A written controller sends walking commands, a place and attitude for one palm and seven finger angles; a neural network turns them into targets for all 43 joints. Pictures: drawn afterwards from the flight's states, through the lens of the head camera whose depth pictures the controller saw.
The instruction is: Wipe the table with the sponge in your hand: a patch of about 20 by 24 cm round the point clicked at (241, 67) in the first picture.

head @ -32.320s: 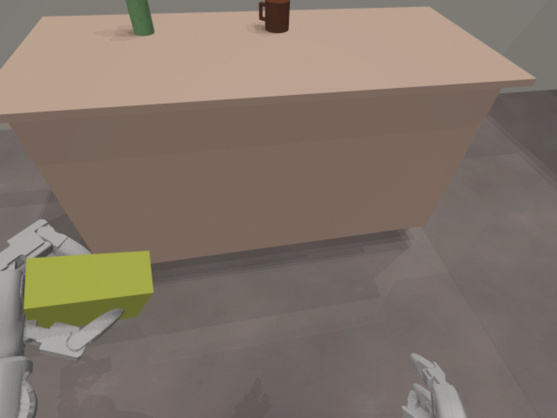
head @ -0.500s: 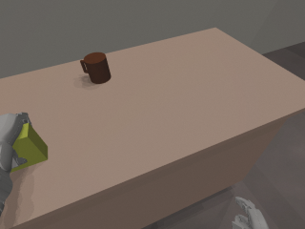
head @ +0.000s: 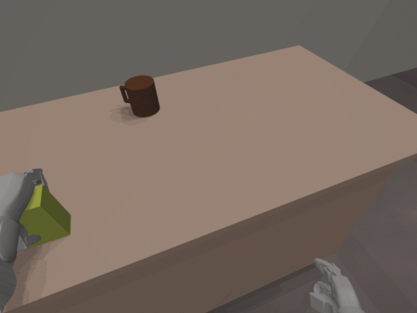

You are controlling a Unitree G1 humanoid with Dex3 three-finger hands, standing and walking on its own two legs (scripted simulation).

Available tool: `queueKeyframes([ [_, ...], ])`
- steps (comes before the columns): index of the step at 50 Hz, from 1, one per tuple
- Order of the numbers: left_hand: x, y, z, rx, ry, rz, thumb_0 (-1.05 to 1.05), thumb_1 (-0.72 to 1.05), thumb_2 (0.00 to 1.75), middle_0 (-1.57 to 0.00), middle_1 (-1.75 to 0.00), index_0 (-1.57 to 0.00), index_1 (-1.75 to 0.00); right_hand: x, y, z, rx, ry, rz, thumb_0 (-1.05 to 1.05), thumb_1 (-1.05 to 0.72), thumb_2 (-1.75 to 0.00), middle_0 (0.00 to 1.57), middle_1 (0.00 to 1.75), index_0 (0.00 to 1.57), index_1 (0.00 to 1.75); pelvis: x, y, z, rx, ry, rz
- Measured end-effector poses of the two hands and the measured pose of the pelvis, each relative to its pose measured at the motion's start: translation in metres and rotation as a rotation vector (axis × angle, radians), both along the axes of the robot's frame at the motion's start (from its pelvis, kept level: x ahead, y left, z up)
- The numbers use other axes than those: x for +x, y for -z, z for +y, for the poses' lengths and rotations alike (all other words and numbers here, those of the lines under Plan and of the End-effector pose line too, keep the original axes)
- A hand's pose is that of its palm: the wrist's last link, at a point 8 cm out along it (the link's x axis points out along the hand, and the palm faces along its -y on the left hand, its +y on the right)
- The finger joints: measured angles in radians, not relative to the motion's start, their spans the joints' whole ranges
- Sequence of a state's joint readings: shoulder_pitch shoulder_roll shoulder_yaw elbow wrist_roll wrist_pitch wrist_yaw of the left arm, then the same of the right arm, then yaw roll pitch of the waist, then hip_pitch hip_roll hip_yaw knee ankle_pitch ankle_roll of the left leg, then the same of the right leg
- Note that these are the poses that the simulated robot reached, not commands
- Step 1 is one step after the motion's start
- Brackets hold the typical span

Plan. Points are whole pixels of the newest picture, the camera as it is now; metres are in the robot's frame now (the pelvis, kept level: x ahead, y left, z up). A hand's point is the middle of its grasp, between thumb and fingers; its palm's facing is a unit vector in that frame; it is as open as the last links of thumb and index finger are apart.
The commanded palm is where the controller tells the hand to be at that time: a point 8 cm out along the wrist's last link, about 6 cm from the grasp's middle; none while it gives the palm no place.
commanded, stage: wipe back along the first lane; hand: left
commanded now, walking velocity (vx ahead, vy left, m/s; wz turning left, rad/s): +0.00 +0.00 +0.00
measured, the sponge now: (31, 225) +0.22 +0.36 +0.08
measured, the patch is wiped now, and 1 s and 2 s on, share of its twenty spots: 0.90 0.90 0.90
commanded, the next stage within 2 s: lift the sponge slowly off the table in 0.12 s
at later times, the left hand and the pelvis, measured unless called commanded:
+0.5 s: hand (21, 231) +0.19 +0.34 +0.12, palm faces +0.06 -0.06 -1.00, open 9.3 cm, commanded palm +0.16 +0.32 +0.17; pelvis +0.00 +0.01 +0.00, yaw +0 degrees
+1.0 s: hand (25, 228) +0.19 +0.32 +0.13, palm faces +0.04 -0.06 -1.00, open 9.3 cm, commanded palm +0.16 +0.33 +0.20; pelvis -0.01 -0.01 +0.00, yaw +1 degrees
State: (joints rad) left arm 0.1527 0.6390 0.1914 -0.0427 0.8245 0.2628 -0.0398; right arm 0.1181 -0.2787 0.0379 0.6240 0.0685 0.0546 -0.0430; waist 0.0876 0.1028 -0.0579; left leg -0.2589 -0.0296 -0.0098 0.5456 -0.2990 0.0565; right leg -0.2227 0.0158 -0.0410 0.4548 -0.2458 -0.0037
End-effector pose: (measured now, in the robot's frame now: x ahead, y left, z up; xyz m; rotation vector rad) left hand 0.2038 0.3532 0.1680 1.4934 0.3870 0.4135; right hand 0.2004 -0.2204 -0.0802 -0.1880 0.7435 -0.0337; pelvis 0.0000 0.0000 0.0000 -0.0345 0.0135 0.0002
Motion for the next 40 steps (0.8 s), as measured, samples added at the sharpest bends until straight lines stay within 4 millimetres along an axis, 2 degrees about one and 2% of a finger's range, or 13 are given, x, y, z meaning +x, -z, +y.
queueKeyframes([
  [13,-0.030,0.001,-0.011,-0.014,0.002,-0.044,0.01,-0.46,1.11,-0.75,-1.49,-0.78,-1.48,0.017,-0.009,0.025,0.018,-0.048,-0.053,0.02,-0.90,-0.90,0.20,0.30,0.20,0.30,-0.001,0.000,0.010,-0.003,-0.001,-0.015],
  [28,-0.037,-0.002,-0.025,-0.027,0.019,-0.039,0.01,-0.47,1.11,-0.77,-1.47,-0.80,-1.46,0.032,-0.021,0.044,0.027,-0.116,-0.129,0.02,-0.90,-0.90,0.20,0.30,0.20,0.30,-0.003,-0.002,0.010,0.000,-0.008,-0.042],
  [40,-0.035,-0.005,-0.031,-0.042,0.004,-0.029,0.00,-0.48,1.11,-0.79,-1.44,-0.82,-1.43,0.033,-0.023,0.040,0.014,-0.140,-0.132,0.02,-0.90,-0.90,0.20,0.30,0.21,0.30,-0.009,-0.003,-0.002,0.007,-0.011,-0.066],
])
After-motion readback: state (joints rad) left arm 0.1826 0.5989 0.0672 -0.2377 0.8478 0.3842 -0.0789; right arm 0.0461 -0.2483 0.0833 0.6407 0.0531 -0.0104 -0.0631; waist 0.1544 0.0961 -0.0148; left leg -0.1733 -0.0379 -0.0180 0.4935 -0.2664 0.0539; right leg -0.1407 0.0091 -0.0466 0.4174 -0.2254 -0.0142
